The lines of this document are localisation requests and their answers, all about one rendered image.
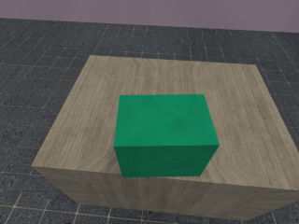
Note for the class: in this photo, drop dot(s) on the carton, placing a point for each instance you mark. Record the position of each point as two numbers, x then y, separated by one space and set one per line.
164 135

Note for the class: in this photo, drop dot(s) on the pedestal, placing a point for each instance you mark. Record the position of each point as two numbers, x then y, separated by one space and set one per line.
255 169

